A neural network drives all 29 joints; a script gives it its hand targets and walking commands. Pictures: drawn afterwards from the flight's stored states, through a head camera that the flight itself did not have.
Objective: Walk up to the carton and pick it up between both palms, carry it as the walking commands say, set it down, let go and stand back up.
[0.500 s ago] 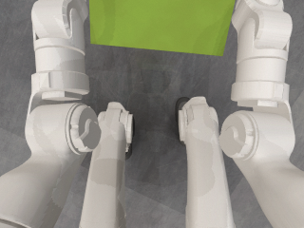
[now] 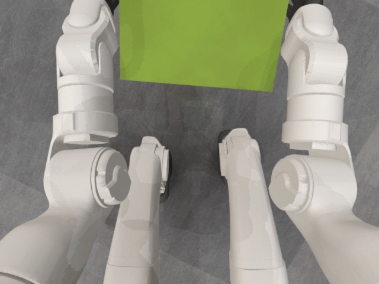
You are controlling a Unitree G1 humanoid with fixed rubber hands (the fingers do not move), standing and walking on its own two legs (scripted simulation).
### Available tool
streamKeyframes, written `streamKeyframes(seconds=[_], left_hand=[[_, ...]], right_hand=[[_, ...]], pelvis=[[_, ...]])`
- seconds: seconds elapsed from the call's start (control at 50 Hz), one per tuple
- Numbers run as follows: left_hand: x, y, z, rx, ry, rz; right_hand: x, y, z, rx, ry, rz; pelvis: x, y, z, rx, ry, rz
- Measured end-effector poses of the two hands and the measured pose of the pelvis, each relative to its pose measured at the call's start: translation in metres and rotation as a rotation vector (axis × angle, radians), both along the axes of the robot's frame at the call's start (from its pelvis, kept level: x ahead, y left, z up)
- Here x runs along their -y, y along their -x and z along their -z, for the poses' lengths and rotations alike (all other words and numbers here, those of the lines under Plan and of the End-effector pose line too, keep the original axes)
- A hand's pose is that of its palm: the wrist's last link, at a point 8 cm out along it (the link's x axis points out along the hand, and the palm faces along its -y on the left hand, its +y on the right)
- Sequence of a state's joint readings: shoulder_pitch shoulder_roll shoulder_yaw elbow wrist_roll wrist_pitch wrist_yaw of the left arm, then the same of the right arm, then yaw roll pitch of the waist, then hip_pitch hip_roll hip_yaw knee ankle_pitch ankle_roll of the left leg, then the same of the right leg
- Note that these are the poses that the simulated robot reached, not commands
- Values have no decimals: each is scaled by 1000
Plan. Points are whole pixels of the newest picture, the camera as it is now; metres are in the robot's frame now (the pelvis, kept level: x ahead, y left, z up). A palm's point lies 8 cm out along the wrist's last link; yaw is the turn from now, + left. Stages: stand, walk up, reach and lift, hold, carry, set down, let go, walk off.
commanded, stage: reach and lift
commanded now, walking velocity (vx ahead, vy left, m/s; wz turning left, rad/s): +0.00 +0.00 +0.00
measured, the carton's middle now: (200, 23) +0.53 -0.03 -0.15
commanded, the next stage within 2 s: none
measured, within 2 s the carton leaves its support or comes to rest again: neither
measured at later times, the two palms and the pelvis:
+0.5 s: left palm out of the picture +0.52 +0.13 +0.00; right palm out of the picture +0.50 -0.17 -0.01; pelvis +0.01 -0.01 +0.06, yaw +0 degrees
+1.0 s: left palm out of the picture +0.50 +0.13 +0.13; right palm out of the picture +0.48 -0.17 +0.12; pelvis +0.09 +0.00 +0.13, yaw -1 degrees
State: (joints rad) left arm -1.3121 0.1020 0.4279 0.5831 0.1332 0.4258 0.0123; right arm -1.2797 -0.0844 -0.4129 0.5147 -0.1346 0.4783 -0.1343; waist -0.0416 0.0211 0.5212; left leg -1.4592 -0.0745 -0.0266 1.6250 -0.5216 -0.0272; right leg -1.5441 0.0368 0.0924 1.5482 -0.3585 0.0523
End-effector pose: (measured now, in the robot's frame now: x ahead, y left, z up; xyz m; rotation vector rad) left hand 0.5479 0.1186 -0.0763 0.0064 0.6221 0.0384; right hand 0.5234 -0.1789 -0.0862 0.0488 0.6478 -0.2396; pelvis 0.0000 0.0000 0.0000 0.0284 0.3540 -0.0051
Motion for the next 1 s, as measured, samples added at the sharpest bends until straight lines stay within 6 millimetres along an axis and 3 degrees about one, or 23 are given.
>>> streamKeyframes(seconds=[0.68, 0.78, 0.92, 1.0], left_hand=[[-10, 31, -107, 8, -4, -13], [-12, 38, -128, -27, -6, -12], [-12, 44, -183, -39, -18, -4], [-10, 47, -205, -56, -23, 1]], right_hand=[[-11, 29, -103, 7, 1, -15], [-12, 36, -127, -28, 7, -19], [-12, 42, -181, -40, 2, -19], [-10, 47, -202, -57, -2, -15]], pelvis=[[5, -19, -77, 79, 13, 1], [4, -33, -88, 15, 17, -1], [1, -69, -111, -65, 22, 1], [-1, -86, -130, -43, 27, 6]])
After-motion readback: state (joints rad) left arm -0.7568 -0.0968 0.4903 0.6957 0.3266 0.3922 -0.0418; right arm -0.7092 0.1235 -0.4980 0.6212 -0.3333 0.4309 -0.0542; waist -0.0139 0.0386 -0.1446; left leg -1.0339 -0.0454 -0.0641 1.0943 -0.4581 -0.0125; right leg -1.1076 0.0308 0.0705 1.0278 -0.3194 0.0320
